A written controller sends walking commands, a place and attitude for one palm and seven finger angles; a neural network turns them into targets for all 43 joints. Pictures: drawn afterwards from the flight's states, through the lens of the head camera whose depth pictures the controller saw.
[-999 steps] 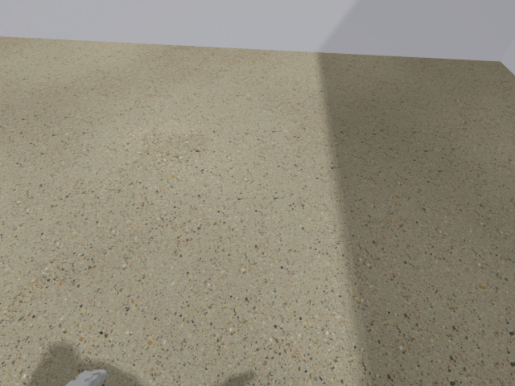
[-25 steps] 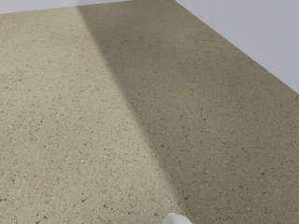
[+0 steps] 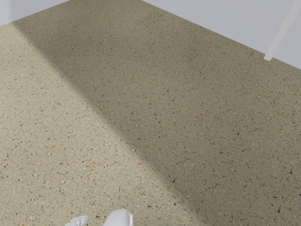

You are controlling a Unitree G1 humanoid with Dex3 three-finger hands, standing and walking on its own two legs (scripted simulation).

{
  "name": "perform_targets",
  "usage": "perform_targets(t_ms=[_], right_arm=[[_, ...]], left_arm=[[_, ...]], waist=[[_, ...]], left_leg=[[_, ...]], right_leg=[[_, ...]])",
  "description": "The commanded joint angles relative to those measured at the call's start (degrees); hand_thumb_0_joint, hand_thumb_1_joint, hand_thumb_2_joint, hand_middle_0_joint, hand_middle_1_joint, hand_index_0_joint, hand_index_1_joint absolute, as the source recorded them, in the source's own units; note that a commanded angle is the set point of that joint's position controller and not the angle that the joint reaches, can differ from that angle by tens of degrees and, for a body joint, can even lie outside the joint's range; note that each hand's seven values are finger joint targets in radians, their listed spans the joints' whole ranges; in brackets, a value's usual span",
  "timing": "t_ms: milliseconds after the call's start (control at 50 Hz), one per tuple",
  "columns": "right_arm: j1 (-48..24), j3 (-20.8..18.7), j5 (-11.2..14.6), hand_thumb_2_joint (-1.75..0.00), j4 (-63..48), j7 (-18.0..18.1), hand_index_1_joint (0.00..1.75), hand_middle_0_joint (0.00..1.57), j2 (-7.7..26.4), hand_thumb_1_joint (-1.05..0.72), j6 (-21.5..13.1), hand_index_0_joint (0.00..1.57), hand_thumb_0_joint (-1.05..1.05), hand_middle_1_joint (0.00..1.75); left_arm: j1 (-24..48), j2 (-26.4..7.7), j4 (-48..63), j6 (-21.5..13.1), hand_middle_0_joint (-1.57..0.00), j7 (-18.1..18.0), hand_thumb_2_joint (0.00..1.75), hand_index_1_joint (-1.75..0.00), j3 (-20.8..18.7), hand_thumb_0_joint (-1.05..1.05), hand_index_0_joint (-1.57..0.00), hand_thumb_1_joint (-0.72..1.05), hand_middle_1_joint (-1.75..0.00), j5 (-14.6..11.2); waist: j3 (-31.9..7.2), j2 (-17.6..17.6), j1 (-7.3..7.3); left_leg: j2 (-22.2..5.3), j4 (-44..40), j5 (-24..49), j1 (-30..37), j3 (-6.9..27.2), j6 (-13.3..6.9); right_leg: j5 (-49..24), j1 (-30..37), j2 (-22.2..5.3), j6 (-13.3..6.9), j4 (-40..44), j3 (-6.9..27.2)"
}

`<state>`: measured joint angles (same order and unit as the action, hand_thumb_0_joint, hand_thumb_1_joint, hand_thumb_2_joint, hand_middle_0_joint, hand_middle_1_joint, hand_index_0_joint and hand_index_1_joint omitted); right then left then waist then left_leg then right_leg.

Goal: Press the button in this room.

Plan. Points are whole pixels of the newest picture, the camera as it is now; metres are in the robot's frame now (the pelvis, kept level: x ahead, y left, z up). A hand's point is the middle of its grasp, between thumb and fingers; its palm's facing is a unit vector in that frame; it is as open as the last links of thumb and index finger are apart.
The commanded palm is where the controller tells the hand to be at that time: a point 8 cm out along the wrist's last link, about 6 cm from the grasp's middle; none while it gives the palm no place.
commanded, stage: turn or walk to find it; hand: left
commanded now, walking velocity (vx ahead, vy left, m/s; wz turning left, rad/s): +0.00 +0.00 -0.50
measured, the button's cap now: out of the picture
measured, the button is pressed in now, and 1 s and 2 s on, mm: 0 0 0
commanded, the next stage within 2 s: none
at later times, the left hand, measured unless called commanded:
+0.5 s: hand out of the picture +0.10 +0.26 -0.17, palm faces -0.18 -0.96 -0.21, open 7.3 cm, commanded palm none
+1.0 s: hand (129, 208) +0.19 +0.09 -0.15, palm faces -0.48 -0.85 -0.22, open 7.3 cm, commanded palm none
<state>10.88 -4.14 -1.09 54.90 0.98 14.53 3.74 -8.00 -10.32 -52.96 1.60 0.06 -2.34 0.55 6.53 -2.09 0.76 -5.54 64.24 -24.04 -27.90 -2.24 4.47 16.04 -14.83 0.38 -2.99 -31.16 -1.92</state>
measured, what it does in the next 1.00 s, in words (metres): steps on the spot, turning right: left foot, then right foot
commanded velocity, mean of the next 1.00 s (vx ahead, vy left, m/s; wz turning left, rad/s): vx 0.18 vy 0.00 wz -0.46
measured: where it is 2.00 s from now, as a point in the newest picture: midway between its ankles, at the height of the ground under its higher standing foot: (196, 197)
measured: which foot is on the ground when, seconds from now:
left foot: up 0.00-0.28, down 0.30-0.82, up 0.84-1.00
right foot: down 0.00-0.32, up 0.34-0.80, down 0.82-1.00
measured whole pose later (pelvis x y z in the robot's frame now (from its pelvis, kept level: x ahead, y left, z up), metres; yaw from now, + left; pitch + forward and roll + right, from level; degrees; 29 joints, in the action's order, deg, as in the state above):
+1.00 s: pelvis +0.03 -0.04 +0.00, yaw -31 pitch -1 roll +0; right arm 17.0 -4.4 -2.1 58.2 -1.1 14.3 1.6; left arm -13.2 -10.0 -55.9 -1.7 0.8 -2.3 0.5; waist 2.0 -1.9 1.2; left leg -8.4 64.7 -18.5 -28.8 -4.8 3.4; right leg 17.5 -9.1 0.1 -2.2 -27.7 -4.2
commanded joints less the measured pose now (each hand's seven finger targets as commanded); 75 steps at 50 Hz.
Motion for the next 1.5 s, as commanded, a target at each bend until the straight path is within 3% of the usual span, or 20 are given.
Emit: perform_targets(t_ms=[0,180,240,260,300,420,640,760,780,800,820,880,940,1200,1260,1280,1300,1320,1400,1480], right_arm=[[-0.9,-0.69,0.0,-0.9,-4.41,0.08,0.3,0.2,3.81,-0.9,-1.42,0.2,0.0,0.3],[-4.9,-0.04,0.76,-0.9,-6.74,0.63,0.3,0.2,3.28,-0.9,-2.71,0.2,0.0,0.3],[1.28,0.03,1.16,-0.9,-5.17,1.03,0.3,0.2,3.43,-0.9,-3.51,0.2,0.0,0.3],[3.66,-0.23,1.16,-0.9,-4.37,1.2,0.3,0.2,5.07,-0.9,-4.03,0.2,0.0,0.3],[3.26,-1.63,0.43,-0.9,-5.68,1.06,0.3,0.2,12.7,-0.9,-3.96,0.2,0.0,0.3],[-1.93,-0.08,-0.25,-0.9,-7.31,1.31,0.3,0.2,6.29,-0.9,-4.46,0.2,0.0,0.3],[9.37,-1.8,-0.75,-0.9,-1.95,0.14,0.3,0.2,7.62,-0.9,-5.47,0.2,0.0,0.3],[5.88,-1.72,-0.86,-0.9,-0.93,-0.61,0.3,0.2,8.21,-0.9,-5.42,0.2,0.0,0.3],[4.93,-1.29,-0.37,-0.9,-1.28,-0.99,0.3,0.2,7.04,-0.9,-5.45,0.2,0.0,0.3],[2.75,0.03,0.19,-0.9,-3.88,-1.48,0.3,0.2,2.21,-0.9,-5.37,0.2,0.0,0.3],[-3.64,0.54,-0.2,-0.9,-7.41,-1.5,0.3,0.2,2.55,-0.9,-4.93,0.2,0.0,0.3],[-2.67,-0.54,-0.58,-0.9,-5.24,-1.8,0.3,0.2,4.06,-0.9,-4.78,0.2,0.0,0.3],[2.45,-0.49,-1.09,-0.9,-1.99,-2.2,0.3,0.2,2.77,-0.9,-4.6,0.2,0.0,0.3],[-8.14,0.47,-0.04,-0.9,-5.93,-3.01,0.3,0.2,0.49,-0.9,-6.34,0.2,0.0,0.3],[4.52,-0.26,-0.6,-0.9,-1.47,-1.9,0.3,0.2,3.06,-0.9,-7.52,0.2,0.0,0.3],[13.33,-1.28,-1.04,-0.9,1.19,-1.27,0.3,0.2,7.39,-0.9,-7.9,0.2,0.0,0.3],[20.12,-2.83,-1.54,-0.9,2.95,-0.87,0.3,0.2,14.2,-0.9,-8.09,0.2,0.0,0.3],[21.09,-2.42,-0.77,-0.9,3.25,-0.71,0.3,0.2,14.04,-0.9,-7.23,0.2,0.0,0.3],[8.9,0.26,-0.5,-0.9,1.99,-0.52,0.3,0.2,2.6,-0.9,-8.3,0.2,0.0,0.3],[8.92,0.5,-0.06,-0.9,3.53,-0.29,0.3,0.2,0.54,-0.9,-9.11,0.2,0.0,0.3]], left_arm=[[-2.72,-12.85,2.98,-1.24,-0.2,-0.86,0.9,-0.3,-3.37,0.0,-0.2,0.9,-0.3,0.44],[-4.38,-14.12,2.53,-0.74,-0.2,-0.87,0.9,-0.3,-4.19,0.0,-0.2,0.9,-0.3,0.89],[-1.39,-14.07,2.95,-0.33,-0.2,-0.95,0.9,-0.3,-4.2,0.0,-0.2,0.9,-0.3,0.44],[-0.6,-12.69,3.35,-0.09,-0.2,-0.85,0.9,-0.3,-3.81,0.0,-0.2,0.9,-0.3,-0.03],[-2.36,-8.33,4.52,0.19,-0.2,-0.11,0.9,-0.3,-2.7,0.0,-0.2,0.9,-0.3,-0.02],[-4.24,-9.01,1.91,1.3,-0.2,1.26,0.9,-0.3,-3.94,0.0,-0.2,0.9,-0.3,0.88],[6.81,-6.03,5.79,0.59,-0.2,2.95,0.9,-0.3,-2.37,0.0,-0.2,0.9,-0.3,0.98],[-2.36,-5.92,2.73,-1.05,-0.2,2.67,0.9,-0.3,-2.54,0.0,-0.2,0.9,-0.3,0.97],[-10.08,-8.99,-0.04,-1.75,-0.2,2.16,0.9,-0.3,-3.16,0.0,-0.2,0.9,-0.3,1.03],[-17.28,-16.38,-2.3,-2.75,-0.2,1.19,0.9,-0.3,-4.44,0.0,-0.2,0.9,-0.3,1.41],[-20.55,-19.03,-3.23,-2.29,-0.2,0.35,0.9,-0.3,-4.84,0.0,-0.2,0.9,-0.3,-0.02],[-10.37,-14.35,-1.04,-3.25,-0.2,-0.22,0.9,-0.3,-3.9,0.0,-0.2,0.9,-0.3,0.02],[-6.77,-10.14,-0.62,-4.64,-0.2,-0.06,0.9,-0.3,-2.28,0.0,-0.2,0.9,-0.3,0.24],[-14.03,-9.67,-7.44,-6.12,-0.2,-1.21,0.9,-0.3,-1.54,0.0,-0.2,0.9,-0.3,0.79],[-12.8,-9.79,-7.92,-6.01,-0.2,-1.16,0.9,-0.3,-1.79,0.0,-0.2,0.9,-0.3,0.3],[-14.19,-7.73,-7.73,-6.01,-0.2,-0.9,0.9,-0.3,-1.63,0.0,-0.2,0.9,-0.3,-0.03],[-18.29,-4.24,-7.5,-5.7,-0.2,-0.19,0.9,-0.3,-0.89,0.0,-0.2,0.9,-0.3,-0.52],[-15.89,-4.45,-6.06,-5.9,-0.2,-0.33,0.9,-0.3,-0.67,0.0,-0.2,0.9,-0.3,-0.23],[-7.79,-3.79,-6.36,-4.77,-0.2,1.04,0.9,-0.3,-1.15,0.0,-0.2,0.9,-0.3,0.79],[-10.47,-0.65,-6.51,-2.29,-0.2,1.08,0.9,-0.3,-1.19,0.0,-0.2,0.9,-0.3,1.29]], waist=[[-7.11,8.67,-1.67],[-9.32,10.64,-2.85],[-12.31,10.63,0.29],[-13.01,6.98,1.5],[-11.26,-15.46,0.89],[-5.68,-5.69,-1.87],[-3.85,-7.7,3.42],[-6.61,-3.44,-2.39],[-9.47,4.52,-6.12],[-10.02,22.89,-9.58],[-8.2,22.49,-11.08],[-0.62,12.56,-5.4],[-0.58,7.43,-1.12],[-0.32,8.43,-2.48],[-7.02,5.89,3.2],[-13.54,-1.56,6.1],[-20.61,-17.74,6.72],[-20.0,-17.15,6.89],[-3.61,-1.9,1.72],[-2.63,-2.61,-1.58]], left_leg=[[0.34,-1.66,3.07,-2.2,2.07,0.57],[3.02,-19.76,-1.19,4.13,1.89,-0.5],[4.01,-35.61,7.53,15.29,1.02,-1.16],[1.45,-42.22,12.87,24.1,2.42,-1.98],[-20.63,-48.28,25.89,28.52,20.84,-9.85],[-11.49,-45.77,30.79,20.39,3.95,-10.27],[-17.19,-50.99,4.3,25.23,2.7,-12.21],[-15.09,-38.76,1.63,14.83,-6.25,-7.41],[-11.46,-27.56,2.22,8.88,-11.06,-4.75],[-4.06,-8.87,-12.23,-9.42,-14.12,-1.94],[-0.73,0.72,-13.92,-18.11,-6.03,-1.74],[-4.32,5.86,1.14,-17.26,0.8,-2.12],[-4.1,0.08,8.82,-9.84,-0.82,-0.55],[-1.45,-24.62,13.1,-2.72,-1.97,-2.09],[2.62,-34.04,16.28,18.22,-4.45,-3.46],[-3.36,-35.7,16.74,32.44,1.87,-5.09],[-19.49,-39.1,17.2,46.19,22.3,-9.91],[-23.1,-45.85,13.92,43.46,28.79,-12.25],[-17.02,-51.53,11.69,19.1,12.75,-10.45],[-12.8,-54.73,11.26,13.6,2.9,-9.93]], right_leg=[[-22.52,5.41,-13.43,-5.98,11.56,15.38],[-26.96,6.53,-12.75,-8.09,8.66,22.84],[-27.49,3.26,-9.95,-4.54,3.74,22.37],[-21.65,-3.0,-6.66,-1.79,-0.03,19.69],[17.58,-18.45,2.79,4.52,-20.86,5.72],[6.96,-18.76,-0.99,7.01,-40.15,4.31],[8.29,-18.14,-5.98,6.52,-19.23,-1.57],[2.34,4.53,-1.64,3.49,1.06,-7.79],[2.18,15.35,-2.9,2.02,6.15,-5.13],[11.82,25.83,-17.53,-3.62,14.25,17.62],[6.78,24.27,-24.09,-7.66,19.18,32.52],[16.7,11.82,-20.79,-7.42,21.36,26.44],[-0.3,6.82,-14.47,-4.81,20.23,12.99],[-20.18,12.38,-14.41,-5.89,16.26,10.98],[-30.9,8.18,-9.85,-3.12,-0.44,6.9],[-22.49,0.72,-6.28,-1.07,-13.04,4.62],[10.25,-13.93,1.2,1.48,-31.29,-0.87],[17.3,-18.34,1.0,0.75,-40.0,3.6],[3.41,-18.11,-7.19,1.65,-42.75,3.4],[-3.75,-18.14,-7.39,3.11,-41.11,2.5]])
